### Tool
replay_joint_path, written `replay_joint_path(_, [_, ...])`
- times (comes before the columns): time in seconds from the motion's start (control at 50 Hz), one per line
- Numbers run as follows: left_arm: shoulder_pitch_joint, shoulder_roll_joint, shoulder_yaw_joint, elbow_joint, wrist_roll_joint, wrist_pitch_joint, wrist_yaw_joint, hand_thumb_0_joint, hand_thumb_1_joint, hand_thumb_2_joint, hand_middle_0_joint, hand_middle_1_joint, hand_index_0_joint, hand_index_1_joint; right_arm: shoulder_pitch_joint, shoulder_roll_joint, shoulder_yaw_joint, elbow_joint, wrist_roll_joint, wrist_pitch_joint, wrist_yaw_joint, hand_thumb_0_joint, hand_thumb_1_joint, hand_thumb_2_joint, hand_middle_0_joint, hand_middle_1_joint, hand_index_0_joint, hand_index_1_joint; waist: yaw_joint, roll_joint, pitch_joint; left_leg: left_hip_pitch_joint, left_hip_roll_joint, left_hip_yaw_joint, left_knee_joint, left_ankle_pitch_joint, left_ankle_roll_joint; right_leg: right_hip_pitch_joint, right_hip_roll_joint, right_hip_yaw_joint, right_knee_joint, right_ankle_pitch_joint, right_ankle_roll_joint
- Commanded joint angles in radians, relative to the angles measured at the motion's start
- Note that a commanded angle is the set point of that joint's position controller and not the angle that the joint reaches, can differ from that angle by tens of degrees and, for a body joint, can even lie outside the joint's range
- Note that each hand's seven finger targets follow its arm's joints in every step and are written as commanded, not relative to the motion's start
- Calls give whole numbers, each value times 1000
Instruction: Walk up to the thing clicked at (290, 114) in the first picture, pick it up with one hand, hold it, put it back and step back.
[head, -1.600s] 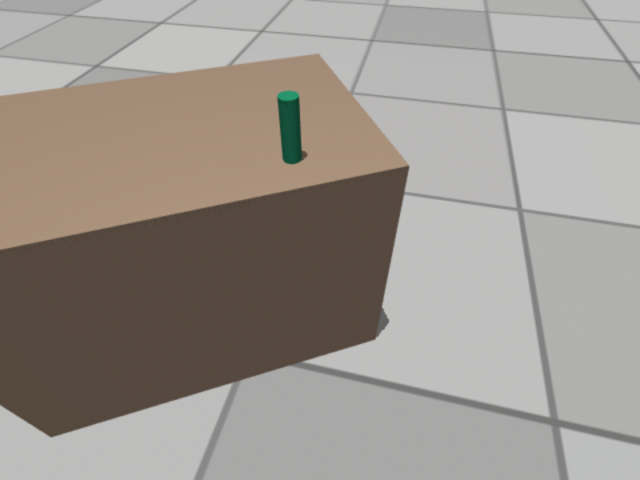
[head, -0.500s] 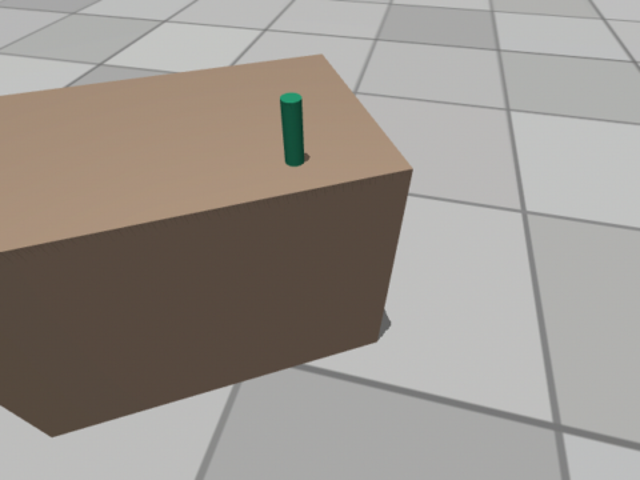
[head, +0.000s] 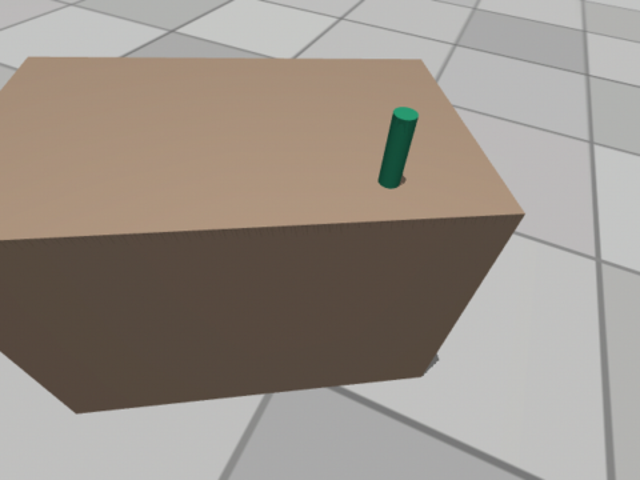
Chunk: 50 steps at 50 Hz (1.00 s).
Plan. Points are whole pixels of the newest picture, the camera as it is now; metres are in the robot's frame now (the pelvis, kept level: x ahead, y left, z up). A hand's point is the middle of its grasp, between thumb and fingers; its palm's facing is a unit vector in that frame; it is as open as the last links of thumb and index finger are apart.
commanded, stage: walk up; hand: right
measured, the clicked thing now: (396, 150) +0.66 -0.13 +0.06
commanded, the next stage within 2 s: stand in 1.80 s
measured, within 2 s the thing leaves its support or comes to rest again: neither
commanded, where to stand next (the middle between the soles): +0.23 -0.03 m, yaw +9 degrees
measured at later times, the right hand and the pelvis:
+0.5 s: hand (519, 400) +0.28 -0.31 -0.13, palm faces -0.18 +0.90 -0.40, open 7.4 cm; pelvis +0.16 -0.05 +0.00, yaw +7 degrees
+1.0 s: hand (480, 363) +0.35 -0.27 -0.15, palm faces -0.21 +0.92 -0.34, open 7.4 cm; pelvis +0.19 -0.05 +0.00, yaw +10 degrees
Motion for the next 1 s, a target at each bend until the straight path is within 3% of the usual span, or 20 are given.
replay_joint_path(0.0, [22,157,54,-103,0,-20,-7,0,900,900,-200,-300,-200,-300,52,-306,-81,-101,4,-47,-26,0,-900,-900,200,300,200,300,16,222,-12,73,242,-325,-314,-4,205,-95,-42,27,-159,47,33])
replay_joint_path(0.12, [-50,140,64,-167,6,-33,-22,0,900,900,-200,-300,-200,-300,71,-311,-79,-146,8,-57,-33,0,-900,-900,200,300,200,300,3,192,-9,33,229,-261,-256,55,186,-17,-8,-9,-348,165,17])
replay_joint_path(0.2, [103,149,84,-134,8,-52,-7,0,900,900,-200,-300,-200,-300,41,-260,-55,-177,11,-44,-41,0,-900,-900,200,300,200,300,101,114,-69,-115,145,-155,33,241,108,330,75,-68,-498,174,-11])
replay_joint_path(0.22, [184,198,104,-129,17,-62,4,0,900,900,-200,-300,-200,-300,79,-200,-35,-181,19,-43,-46,0,-900,-900,200,300,200,300,139,-70,-115,-190,68,-91,310,209,69,440,-43,109,-636,56,-49])
replay_joint_path(0.24, [204,282,113,-150,14,-73,14,0,900,900,-200,-300,-200,-300,91,-149,-15,-207,27,-43,-50,0,-900,-900,200,300,200,300,123,-260,-118,-403,-66,-11,536,-221,21,510,-318,538,-790,19,-141])
replay_joint_path(0.26, [143,293,105,-162,2,-66,11,0,900,900,-200,-300,-200,-300,63,-238,-39,-183,14,-34,-67,0,-900,-900,200,300,200,300,107,-137,-79,-403,-14,-96,626,-314,23,387,-399,638,-791,-12,-262])
replay_joint_path(0.3, [116,225,83,-169,-14,-66,16,0,900,900,-200,-300,-200,-300,54,-255,-46,-144,24,-36,-56,0,-900,-900,200,300,200,300,80,-8,-9,-355,30,-128,608,-205,25,288,-287,412,-768,95,-230])
replay_joint_path(0.36, [64,196,59,-181,-8,-73,28,0,900,900,-200,-300,-200,-300,105,-217,-39,-106,18,-28,-40,0,-900,-900,200,300,200,300,41,-81,-8,-249,46,-88,440,-151,2,194,-208,177,-706,427,-195])
replay_joint_path(0.44, [44,181,36,-187,-1,-68,48,0,900,900,-200,-300,-200,-300,23,-167,-28,-112,17,-10,-39,0,-900,-900,200,300,200,300,51,-80,-70,-109,28,-15,201,-59,-15,169,-205,52,-591,787,-183])
replay_joint_path(0.48, [28,189,30,-188,-13,-57,53,0,900,900,-200,-300,-200,-300,6,-159,-27,-109,18,-6,-46,0,-900,-900,200,300,200,300,40,-70,-107,-41,4,11,116,33,-5,171,-199,44,-515,813,-160])
replay_joint_path(0.54, [-9,156,2,-191,-26,-36,58,0,900,900,-200,-300,-200,-300,-6,-208,-42,-103,10,-8,-53,0,-900,-900,200,300,200,300,6,18,-116,107,23,-37,-2,253,38,36,-150,26,-398,515,-85])
replay_joint_path(0.56, [13,128,-8,-191,-29,-31,58,0,900,900,-200,-300,-200,-300,-28,-277,-57,-114,2,-8,-57,0,-900,-900,200,300,200,300,21,162,-129,142,159,-228,-34,380,85,-44,-78,-14,-331,324,-32])
replay_joint_path(0.58, [56,110,-9,-182,-45,-17,60,0,900,900,-200,-300,-200,-300,-71,-324,-57,-145,8,-9,-58,0,-900,-900,200,300,200,300,40,246,-191,72,333,-469,-117,413,211,26,35,-38,-200,17,13])
replay_joint_path(0.6, [46,148,4,-140,-42,0,68,0,900,900,-200,-300,-200,-300,-89,-326,-58,-131,21,-5,-58,0,-900,-900,200,300,200,300,26,255,-193,33,355,-513,-138,339,281,75,28,12,-125,-207,12])
replay_joint_path(0.66, [68,140,1,-89,-39,0,72,0,900,900,-200,-300,-200,-300,-188,-271,-33,-125,14,6,-70,0,-900,-900,200,300,200,300,54,245,-168,-1,281,-381,-100,307,222,68,5,38,-186,-150,11])
replay_joint_path(0.72, [105,129,0,-22,-24,-28,74,0,900,900,-200,-300,-200,-300,-244,-229,-11,-102,23,24,-60,0,-900,-900,200,300,200,300,86,228,-187,-45,177,-231,30,328,102,229,11,34,-539,141,7])
replay_joint_path(0.76, [-24,260,21,-47,-4,-41,80,0,900,900,-200,-300,-200,-300,-227,-206,-8,-89,31,36,-54,0,-900,-900,200,300,200,300,29,29,-110,-74,44,-125,101,133,14,108,-166,259,-620,198,-84])
replay_joint_path(0.78, [-100,258,15,-57,-4,-38,77,0,900,900,-200,-300,-200,-300,-209,-221,-19,-55,24,42,-53,0,-900,-900,200,300,200,300,-3,18,-61,-1,33,-91,111,-15,6,9,-199,256,-611,168,-113])
replay_joint_path(0.86, [-83,169,-16,-12,-11,-40,72,0,900,900,-200,-300,-200,-300,-283,-225,-13,-25,19,28,-35,0,-900,-900,200,300,200,300,29,71,-103,24,123,-216,-48,109,69,96,-43,66,-573,101,-1])
replay_joint_path(0.98, [-140,167,-20,27,-16,-40,71,0,900,900,-200,-300,-200,-300,-299,-209,2,46,21,30,-33,0,-900,-900,200,300,200,300,25,64,-120,57,93,-176,-98,188,36,179,-69,72,-633,171,-2])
